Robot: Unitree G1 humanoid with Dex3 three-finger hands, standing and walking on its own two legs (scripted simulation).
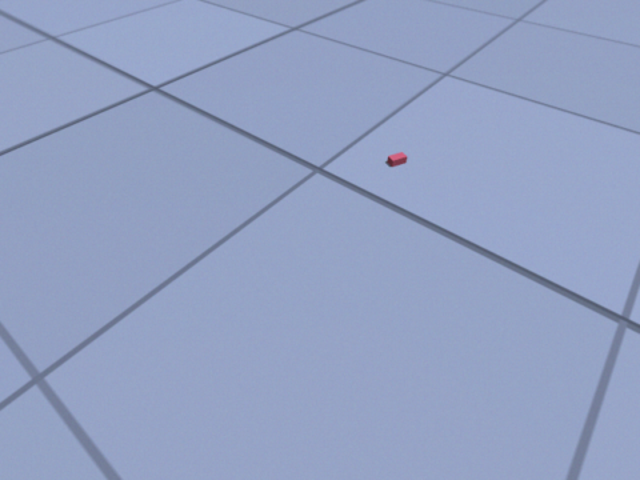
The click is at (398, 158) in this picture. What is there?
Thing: small brick
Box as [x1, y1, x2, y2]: [387, 152, 406, 166]
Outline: 406,156 402,152 388,156 387,162 391,166 405,162
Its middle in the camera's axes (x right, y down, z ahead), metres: +0.41 -0.44 +2.09
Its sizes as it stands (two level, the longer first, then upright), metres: 0.088 0.048 0.040
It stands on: the floor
